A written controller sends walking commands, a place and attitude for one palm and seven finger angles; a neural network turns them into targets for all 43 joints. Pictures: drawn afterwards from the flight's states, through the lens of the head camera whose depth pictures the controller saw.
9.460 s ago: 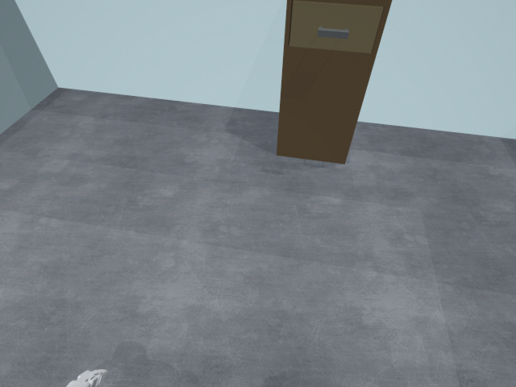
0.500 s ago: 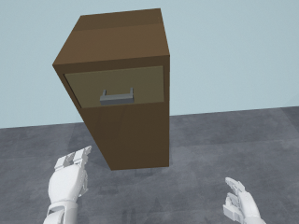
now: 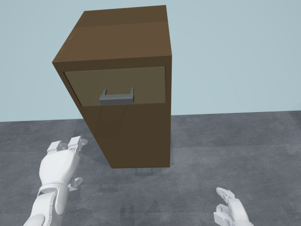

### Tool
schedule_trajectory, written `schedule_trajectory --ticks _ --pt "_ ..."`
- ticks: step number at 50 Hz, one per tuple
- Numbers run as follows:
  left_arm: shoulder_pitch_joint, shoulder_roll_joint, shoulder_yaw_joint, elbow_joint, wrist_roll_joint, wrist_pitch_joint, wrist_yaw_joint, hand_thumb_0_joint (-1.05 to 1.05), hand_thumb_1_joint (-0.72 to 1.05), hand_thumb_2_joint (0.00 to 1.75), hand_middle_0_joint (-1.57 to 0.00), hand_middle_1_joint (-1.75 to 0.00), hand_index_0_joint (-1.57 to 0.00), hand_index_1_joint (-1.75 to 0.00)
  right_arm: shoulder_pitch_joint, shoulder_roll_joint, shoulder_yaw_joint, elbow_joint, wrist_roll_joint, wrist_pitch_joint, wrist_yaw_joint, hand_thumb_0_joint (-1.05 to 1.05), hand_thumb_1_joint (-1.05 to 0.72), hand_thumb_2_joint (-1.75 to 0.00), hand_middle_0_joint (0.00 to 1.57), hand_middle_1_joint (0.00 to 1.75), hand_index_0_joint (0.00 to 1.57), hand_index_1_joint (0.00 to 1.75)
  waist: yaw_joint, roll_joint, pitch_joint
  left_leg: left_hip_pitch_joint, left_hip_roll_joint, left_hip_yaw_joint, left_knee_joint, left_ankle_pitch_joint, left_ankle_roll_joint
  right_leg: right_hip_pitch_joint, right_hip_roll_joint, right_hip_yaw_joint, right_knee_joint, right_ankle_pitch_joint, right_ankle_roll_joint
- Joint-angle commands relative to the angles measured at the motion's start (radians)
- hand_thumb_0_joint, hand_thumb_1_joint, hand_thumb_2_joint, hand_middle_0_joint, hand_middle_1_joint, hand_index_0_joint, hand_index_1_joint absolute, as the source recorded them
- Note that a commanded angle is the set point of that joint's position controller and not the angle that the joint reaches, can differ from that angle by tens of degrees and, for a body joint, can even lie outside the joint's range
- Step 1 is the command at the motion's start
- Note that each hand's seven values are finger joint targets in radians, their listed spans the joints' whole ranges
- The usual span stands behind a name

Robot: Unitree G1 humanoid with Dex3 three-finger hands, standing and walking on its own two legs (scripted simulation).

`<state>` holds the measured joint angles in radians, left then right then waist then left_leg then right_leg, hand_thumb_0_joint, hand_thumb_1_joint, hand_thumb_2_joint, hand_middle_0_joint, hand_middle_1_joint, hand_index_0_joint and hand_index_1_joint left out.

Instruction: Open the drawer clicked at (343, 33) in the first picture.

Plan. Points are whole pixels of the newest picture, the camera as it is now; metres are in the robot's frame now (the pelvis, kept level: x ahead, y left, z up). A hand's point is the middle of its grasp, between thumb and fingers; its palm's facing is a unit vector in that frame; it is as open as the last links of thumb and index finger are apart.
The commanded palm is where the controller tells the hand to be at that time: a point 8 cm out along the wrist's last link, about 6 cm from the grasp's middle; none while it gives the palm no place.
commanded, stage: raise the hand with hooked fingers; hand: left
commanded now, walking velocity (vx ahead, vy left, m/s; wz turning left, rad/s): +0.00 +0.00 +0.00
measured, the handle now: (117, 94) +0.56 +0.19 +0.00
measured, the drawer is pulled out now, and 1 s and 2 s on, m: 0.00 0.00 0.00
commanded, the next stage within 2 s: move the hooked fingers above the handle in 1.08 s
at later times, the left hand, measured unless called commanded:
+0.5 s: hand (56, 136) +0.31 +0.28 +0.09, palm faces +0.09 -0.09 -0.99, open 13.5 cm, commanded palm +0.28 +0.28 +0.15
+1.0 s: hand (50, 134) +0.30 +0.29 +0.11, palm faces +0.04 -0.10 -0.99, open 13.8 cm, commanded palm +0.28 +0.29 +0.17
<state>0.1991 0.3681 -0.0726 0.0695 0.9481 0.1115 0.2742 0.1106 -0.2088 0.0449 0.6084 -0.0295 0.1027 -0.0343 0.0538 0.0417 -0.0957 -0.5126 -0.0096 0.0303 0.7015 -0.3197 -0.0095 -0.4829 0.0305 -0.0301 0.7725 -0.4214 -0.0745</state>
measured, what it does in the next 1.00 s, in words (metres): shifts its weight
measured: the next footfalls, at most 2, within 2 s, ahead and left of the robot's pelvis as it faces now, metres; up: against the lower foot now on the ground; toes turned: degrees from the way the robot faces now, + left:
none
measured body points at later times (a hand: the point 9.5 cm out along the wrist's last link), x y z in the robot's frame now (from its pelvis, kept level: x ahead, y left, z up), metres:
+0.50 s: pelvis +0.02 +0.05 +0.02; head +0.03 +0.01 +0.46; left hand +0.30 +0.28 +0.14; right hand +0.23 -0.16 -0.08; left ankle +0.02 +0.13 -0.71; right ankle -0.02 -0.06 -0.71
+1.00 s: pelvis +0.00 +0.05 +0.02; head +0.03 +0.02 +0.47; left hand +0.30 +0.29 +0.16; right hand +0.18 -0.18 -0.10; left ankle +0.02 +0.13 -0.71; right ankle -0.02 -0.06 -0.71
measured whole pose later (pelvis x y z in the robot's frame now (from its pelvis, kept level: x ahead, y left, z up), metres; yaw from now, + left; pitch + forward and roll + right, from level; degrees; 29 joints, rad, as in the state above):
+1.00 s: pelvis +0.00 +0.05 +0.02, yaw +1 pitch +2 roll +0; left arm -0.06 0.47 -0.07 0.02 0.92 0.05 0.07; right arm 0.15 -0.26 0.00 0.64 0.00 0.14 -0.02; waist 0.08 0.07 -0.01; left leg -0.30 -0.06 0.02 0.49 -0.23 0.06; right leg -0.24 -0.01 -0.02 0.50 -0.30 -0.01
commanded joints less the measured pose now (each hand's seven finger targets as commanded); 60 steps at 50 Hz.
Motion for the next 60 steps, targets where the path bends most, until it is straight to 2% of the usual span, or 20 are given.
schedule_trajectory --ticks 1,3,5,9,12,14,16,18,22,25,29,32,34,38,42,45,48,51,54,60 --pt "-0.036 0.217 0.165 -0.244 0.022 -0.066 0.031 0.00 -0.08 0.48 -0.27 -0.93 -0.27 -0.93 -0.146 -0.112 -0.063 -0.168 -0.005 -0.057 -0.014 0.00 -0.90 -0.90 0.20 0.30 0.20 0.30 0.045 -0.094 -0.183 0.039 -0.056 -0.023 -0.059 0.181 0.045 0.262 -0.065 0.189 -0.165 0.561 0.071" --pt "-0.099 0.233 0.193 -0.306 0.036 -0.100 0.075 0.00 -0.13 0.46 -0.27 -0.96 -0.27 -0.96 -0.148 -0.111 -0.076 -0.168 -0.014 -0.066 -0.013 0.00 -0.90 -0.90 0.20 0.30 0.20 0.30 0.040 -0.041 -0.203 0.074 -0.059 -0.024 -0.058 0.195 0.049 0.237 -0.057 0.175 -0.166 0.520 0.058" --pt "-0.125 0.213 0.192 -0.310 0.043 -0.119 0.121 0.00 -0.17 0.44 -0.28 -0.99 -0.28 -0.99 -0.129 -0.115 -0.090 -0.158 -0.017 -0.073 -0.005 0.00 -0.90 -0.90 0.20 0.30 0.20 0.30 0.027 0.002 -0.215 0.131 -0.056 -0.024 -0.051 0.239 0.052 0.185 -0.038 0.135 -0.152 0.494 0.041" --pt "-0.189 0.179 0.156 -0.271 0.046 -0.074 0.160 0.00 -0.27 0.40 -0.28 -1.05 -0.28 -1.05 -0.112 -0.131 -0.114 -0.143 -0.008 -0.066 0.008 0.00 -0.90 -0.90 0.20 0.30 0.20 0.30 0.003 -0.027 -0.225 0.186 -0.042 -0.024 -0.051 0.267 0.054 0.125 -0.021 0.072 -0.149 0.429 0.039" --pt "-0.227 0.161 0.108 -0.247 0.035 0.001 0.124 0.00 -0.34 0.37 -0.29 -1.10 -0.29 -1.10 -0.128 -0.143 -0.119 -0.142 0.011 -0.051 0.013 0.00 -0.90 -0.90 0.20 0.30 0.20 0.30 0.005 -0.013 -0.236 0.233 -0.031 -0.028 -0.077 0.316 0.051 0.135 -0.015 0.046 -0.157 0.423 0.037" --pt "-0.261 0.174 0.087 -0.254 0.021 0.045 0.081 0.00 -0.38 0.35 -0.29 -1.12 -0.29 -1.12 -0.127 -0.147 -0.116 -0.141 0.020 -0.039 0.010 0.00 -0.90 -0.90 0.20 0.30 0.20 0.30 0.010 -0.036 -0.241 0.256 -0.028 -0.032 -0.098 0.343 0.051 0.169 -0.017 0.040 -0.168 0.436 0.041" --pt "-0.305 0.180 0.064 -0.245 0.016 0.080 0.030 0.00 -0.43 0.33 -0.29 -1.15 -0.29 -1.15 -0.139 -0.146 -0.108 -0.145 0.028 -0.023 0.003 0.00 -0.90 -0.90 0.20 0.30 0.20 0.30 0.006 -0.067 -0.207 0.272 -0.023 -0.040 -0.123 0.354 0.052 0.177 -0.016 0.032 -0.187 0.427 0.045" --pt "-0.357 0.204 0.064 -0.257 0.018 0.096 -0.015 0.00 -0.48 0.31 -0.30 -1.18 -0.30 -1.18 -0.145 -0.146 -0.096 -0.152 0.032 -0.013 -0.001 0.00 -0.90 -0.90 0.20 0.30 0.20 0.30 0.009 -0.059 -0.187 0.294 -0.017 -0.046 -0.147 0.363 0.051 0.186 -0.015 0.028 -0.202 0.406 0.044" --pt "-0.415 0.265 0.109 -0.254 0.024 0.088 -0.075 0.00 -0.50 0.30 -0.30 -1.20 -0.30 -1.20 -0.141 -0.140 -0.080 -0.153 0.031 -0.001 -0.008 0.00 -0.90 -0.90 0.20 0.30 0.20 0.30 0.023 -0.032 -0.190 0.338 -0.014 -0.051 -0.174 0.414 0.049 0.230 -0.010 0.025 -0.229 0.418 0.038" --pt "-0.482 0.253 0.093 -0.241 0.023 0.077 -0.105 0.00 -0.50 0.30 -0.30 -1.20 -0.30 -1.20 -0.137 -0.130 -0.070 -0.147 0.033 0.006 -0.006 0.00 -0.90 -0.90 0.20 0.30 0.20 0.30 0.015 0.004 -0.158 0.366 -0.006 -0.062 -0.193 0.446 0.040 0.219 -0.007 0.012 -0.247 0.402 0.035" --pt "-0.570 0.271 0.092 -0.230 0.016 0.068 -0.138 0.00 -0.50 0.30 -0.30 -1.20 -0.30 -1.20 -0.128 -0.130 -0.066 -0.140 0.036 0.010 -0.003 0.00 -0.90 -0.90 0.20 0.30 0.20 0.30 0.012 0.039 -0.178 0.404 -0.003 -0.074 -0.214 0.462 0.032 0.234 -0.004 0.008 -0.272 0.377 0.030" --pt "-0.605 0.287 0.101 -0.213 0.003 0.061 -0.169 0.00 -0.50 0.30 -0.30 -1.20 -0.30 -1.20 -0.123 -0.136 -0.065 -0.138 0.037 0.011 -0.004 0.00 -0.90 -0.90 0.20 0.30 0.20 0.30 0.008 0.004 -0.196 0.414 -0.005 -0.077 -0.226 0.458 0.034 0.258 -0.001 0.008 -0.290 0.379 0.032" --pt "-0.645 0.293 0.091 -0.206 -0.003 0.052 -0.190 0.00 -0.50 0.30 -0.30 -1.20 -0.30 -1.20 -0.122 -0.138 -0.064 -0.133 0.038 0.013 -0.004 0.00 -0.90 -0.90 0.20 0.30 0.20 0.30 0.004 0.012 -0.183 0.417 -0.004 -0.077 -0.236 0.451 0.032 0.257 -0.004 0.005 -0.299 0.371 0.032" --pt "-0.537 0.252 0.075 -0.146 -0.025 0.034 -0.231 0.00 -0.50 0.30 -0.30 -1.20 -0.30 -1.20 -0.107 -0.143 -0.066 -0.138 0.042 0.015 0.006 0.00 -0.90 -0.90 0.20 0.30 0.20 0.30 0.014 -0.040 -0.139 0.388 -0.003 -0.072 -0.256 0.409 0.035 0.260 -0.004 -0.002 -0.318 0.347 0.034" --pt "-0.535 0.294 0.117 -0.223 -0.028 -0.016 -0.224 0.00 -0.50 0.30 -0.30 -1.20 -0.30 -1.20 -0.105 -0.151 -0.071 -0.147 0.034 0.008 0.012 0.00 -0.90 -0.90 0.20 0.30 0.20 0.30 0.026 -0.015 -0.170 0.390 -0.007 -0.074 -0.259 0.417 0.036 0.284 -0.003 0.004 -0.321 0.356 0.031" --pt "-0.566 0.325 0.154 -0.295 -0.015 -0.066 -0.178 0.00 -0.50 0.30 -0.30 -1.20 -0.30 -1.20 -0.101 -0.147 -0.077 -0.143 0.030 -0.005 0.012 0.00 -0.90 -0.90 0.20 0.30 0.20 0.30 0.035 0.032 -0.210 0.412 -0.010 -0.079 -0.254 0.433 0.034 0.281 -0.003 0.009 -0.315 0.359 0.028" --pt "-0.584 0.337 0.180 -0.294 -0.011 -0.087 -0.124 0.00 -0.50 0.30 -0.30 -1.20 -0.30 -1.20 -0.098 -0.144 -0.081 -0.131 0.030 -0.018 0.010 0.00 -0.90 -0.90 0.20 0.30 0.20 0.30 0.037 0.034 -0.206 0.400 -0.013 -0.079 -0.254 0.398 0.033 0.267 -0.001 0.010 -0.315 0.337 0.027" --pt "-0.583 0.305 0.160 -0.223 -0.017 -0.067 -0.093 0.00 -0.50 0.30 -0.30 -1.20 -0.30 -1.20 -0.097 -0.144 -0.087 -0.113 0.041 -0.018 0.009 0.00 -0.90 -0.90 0.20 0.30 0.20 0.30 0.027 0.020 -0.158 0.376 -0.016 -0.067 -0.264 0.328 0.032 0.235 0.001 0.008 -0.325 0.290 0.029" --pt "-0.577 0.295 0.139 -0.187 -0.014 -0.027 -0.091 0.00 -0.50 0.30 -0.30 -1.20 -0.30 -1.20 -0.102 -0.148 -0.088 -0.108 0.047 -0.017 0.009 0.00 -0.90 -0.90 0.20 0.30 0.20 0.30 0.027 -0.002 -0.176 0.363 -0.023 -0.056 -0.266 0.312 0.036 0.260 -0.002 0.014 -0.327 0.293 0.031" --pt "-0.585 0.252 0.062 -0.182 -0.022 0.013 -0.150 0.00 -0.50 0.30 -0.30 -1.20 -0.30 -1.20 -0.123 -0.152 -0.082 -0.119 0.049 -0.011 0.002 0.00 -0.90 -0.90 0.20 0.30 0.20 0.30 0.008 -0.040 -0.158 0.364 -0.028 -0.046 -0.270 0.287 0.049 0.269 -0.008 0.022 -0.344 0.301 0.040"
